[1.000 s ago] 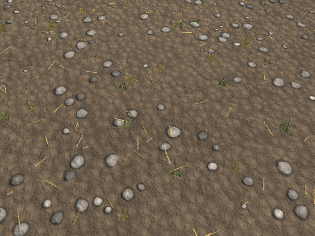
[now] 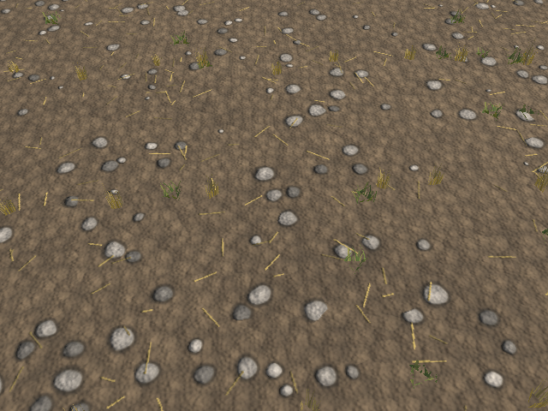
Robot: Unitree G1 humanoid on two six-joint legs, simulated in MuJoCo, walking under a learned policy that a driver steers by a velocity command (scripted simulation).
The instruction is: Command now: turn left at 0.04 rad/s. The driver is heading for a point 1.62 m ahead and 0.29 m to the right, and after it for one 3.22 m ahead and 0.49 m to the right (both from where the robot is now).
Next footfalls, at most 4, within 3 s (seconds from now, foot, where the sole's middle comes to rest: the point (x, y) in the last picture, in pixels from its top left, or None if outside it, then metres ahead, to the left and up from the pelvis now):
1.70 left None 0.36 0.07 -0.77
2.00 right None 0.31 -0.16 -0.77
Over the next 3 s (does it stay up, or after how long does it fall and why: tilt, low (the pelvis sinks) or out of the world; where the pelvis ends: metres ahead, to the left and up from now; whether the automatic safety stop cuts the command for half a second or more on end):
stays up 0.31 -0.04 0.00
